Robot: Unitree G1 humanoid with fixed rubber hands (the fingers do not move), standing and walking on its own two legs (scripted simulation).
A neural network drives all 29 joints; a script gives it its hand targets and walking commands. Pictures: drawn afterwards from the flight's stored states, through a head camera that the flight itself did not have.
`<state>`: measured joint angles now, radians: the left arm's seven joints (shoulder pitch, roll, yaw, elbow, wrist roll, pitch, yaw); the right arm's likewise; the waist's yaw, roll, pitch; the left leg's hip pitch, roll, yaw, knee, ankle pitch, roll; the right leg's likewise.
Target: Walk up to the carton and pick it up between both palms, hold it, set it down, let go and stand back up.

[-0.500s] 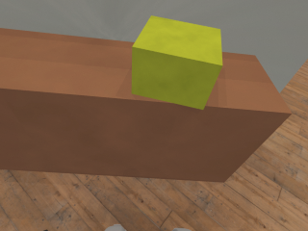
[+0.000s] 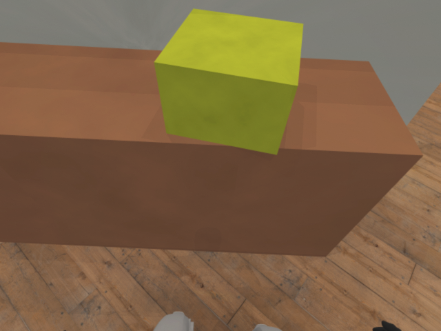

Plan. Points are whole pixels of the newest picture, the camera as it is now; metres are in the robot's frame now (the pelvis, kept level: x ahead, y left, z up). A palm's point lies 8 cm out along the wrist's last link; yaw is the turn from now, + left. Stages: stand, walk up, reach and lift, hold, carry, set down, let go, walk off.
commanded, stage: walk up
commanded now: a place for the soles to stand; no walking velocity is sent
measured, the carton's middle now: (233, 79) +0.68 +0.00 +0.08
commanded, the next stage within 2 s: none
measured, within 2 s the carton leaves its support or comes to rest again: neither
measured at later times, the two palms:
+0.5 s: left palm out of the picture +0.11 +0.30 -0.09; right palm out of the picture +0.12 -0.31 -0.07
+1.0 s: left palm out of the picture +0.14 +0.29 -0.09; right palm out of the picture +0.13 -0.32 -0.07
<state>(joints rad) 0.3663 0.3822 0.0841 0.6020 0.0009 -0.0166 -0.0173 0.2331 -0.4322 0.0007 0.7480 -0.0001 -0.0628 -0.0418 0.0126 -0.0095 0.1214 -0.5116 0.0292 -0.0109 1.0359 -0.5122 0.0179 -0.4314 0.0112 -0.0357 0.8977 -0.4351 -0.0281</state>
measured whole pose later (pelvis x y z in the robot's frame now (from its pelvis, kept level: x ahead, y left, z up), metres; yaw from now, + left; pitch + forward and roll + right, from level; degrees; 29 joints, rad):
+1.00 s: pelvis +0.03 -0.01 +0.00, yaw -1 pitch -2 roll -1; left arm 0.31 0.38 0.06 0.60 0.00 -0.03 -0.01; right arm 0.25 -0.43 0.00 0.75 0.00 -0.08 -0.02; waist 0.01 -0.01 0.10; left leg -0.43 0.04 0.00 0.93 -0.46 0.01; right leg -0.41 0.00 0.00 0.90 -0.45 0.00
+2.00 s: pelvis +0.16 +0.02 +0.00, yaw +0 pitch -4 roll -3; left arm 0.36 0.38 0.05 0.62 0.00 -0.06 0.00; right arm 0.27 -0.43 0.00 0.75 0.00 -0.05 0.02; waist 0.01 0.01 0.11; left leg -0.49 0.02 -0.01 0.89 -0.33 0.03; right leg -0.44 -0.03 -0.01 0.98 -0.43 0.01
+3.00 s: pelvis +0.19 +0.00 +0.00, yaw -1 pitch -1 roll -1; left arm 0.33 0.38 0.04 0.63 0.00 -0.06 0.01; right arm 0.18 -0.43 0.00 0.76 0.00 -0.04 0.02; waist 0.01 0.03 0.03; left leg -0.50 0.03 0.00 0.88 -0.36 0.01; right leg -0.39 -0.02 0.00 0.88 -0.47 0.02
